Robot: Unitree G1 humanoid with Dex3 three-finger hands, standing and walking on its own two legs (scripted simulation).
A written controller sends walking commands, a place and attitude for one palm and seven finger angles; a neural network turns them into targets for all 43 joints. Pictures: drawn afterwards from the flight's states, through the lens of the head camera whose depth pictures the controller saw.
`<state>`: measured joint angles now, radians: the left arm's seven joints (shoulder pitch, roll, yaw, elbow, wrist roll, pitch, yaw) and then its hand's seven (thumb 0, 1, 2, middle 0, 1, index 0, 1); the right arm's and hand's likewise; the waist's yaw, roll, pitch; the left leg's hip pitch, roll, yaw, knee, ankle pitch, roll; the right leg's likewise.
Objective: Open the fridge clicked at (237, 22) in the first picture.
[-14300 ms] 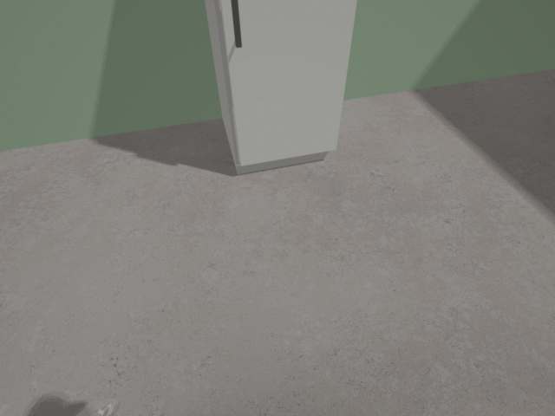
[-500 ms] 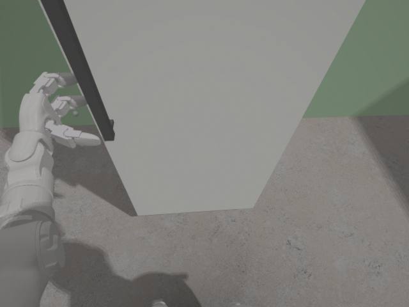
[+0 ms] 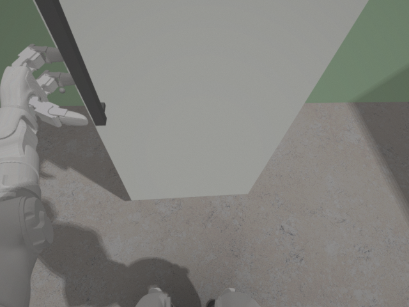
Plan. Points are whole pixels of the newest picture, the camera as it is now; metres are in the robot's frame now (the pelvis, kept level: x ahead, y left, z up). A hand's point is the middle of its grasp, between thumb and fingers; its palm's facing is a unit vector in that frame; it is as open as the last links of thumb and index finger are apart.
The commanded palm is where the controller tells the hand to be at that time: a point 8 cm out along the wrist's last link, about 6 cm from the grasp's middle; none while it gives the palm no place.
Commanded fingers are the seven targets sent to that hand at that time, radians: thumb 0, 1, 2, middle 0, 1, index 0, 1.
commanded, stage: slide the fingers in behind the handle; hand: left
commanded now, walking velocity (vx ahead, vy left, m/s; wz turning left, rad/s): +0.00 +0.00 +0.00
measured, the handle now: (68, 36) +0.53 +0.21 +0.19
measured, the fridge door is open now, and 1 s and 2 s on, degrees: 0 0 0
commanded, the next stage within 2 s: grip the handle and tug to test in 1.72 s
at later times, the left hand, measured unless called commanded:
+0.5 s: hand (70, 95) +0.48 +0.22 +0.11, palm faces +0.04 -1.00 +0.00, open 14.0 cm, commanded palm +0.45 +0.27 +0.11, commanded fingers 0.00 -0.50 0.30 -0.30 -1.20 -0.30 -1.20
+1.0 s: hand (86, 96) +0.48 +0.19 +0.11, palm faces +0.02 -1.00 +0.00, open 14.0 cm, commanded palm +0.45 +0.24 +0.11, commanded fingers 0.00 -0.50 0.30 -0.30 -1.20 -0.30 -1.20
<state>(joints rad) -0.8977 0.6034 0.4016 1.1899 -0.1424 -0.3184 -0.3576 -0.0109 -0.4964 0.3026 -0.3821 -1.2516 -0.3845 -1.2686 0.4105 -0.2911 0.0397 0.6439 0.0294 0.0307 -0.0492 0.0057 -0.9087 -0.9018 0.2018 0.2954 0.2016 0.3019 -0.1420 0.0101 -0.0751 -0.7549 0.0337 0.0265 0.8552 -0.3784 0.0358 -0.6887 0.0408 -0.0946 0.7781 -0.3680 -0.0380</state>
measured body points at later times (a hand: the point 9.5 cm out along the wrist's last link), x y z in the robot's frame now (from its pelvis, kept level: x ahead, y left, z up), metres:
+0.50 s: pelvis +0.01 +0.01 +0.00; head +0.08 +0.02 +0.45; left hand +0.47 +0.28 +0.12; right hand +0.05 -0.26 -0.11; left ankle +0.02 +0.09 -0.70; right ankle +0.00 -0.10 -0.70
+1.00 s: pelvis +0.01 +0.01 +0.00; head +0.08 +0.02 +0.45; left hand +0.47 +0.25 +0.12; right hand +0.05 -0.26 -0.11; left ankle +0.02 +0.09 -0.70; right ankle +0.00 -0.10 -0.70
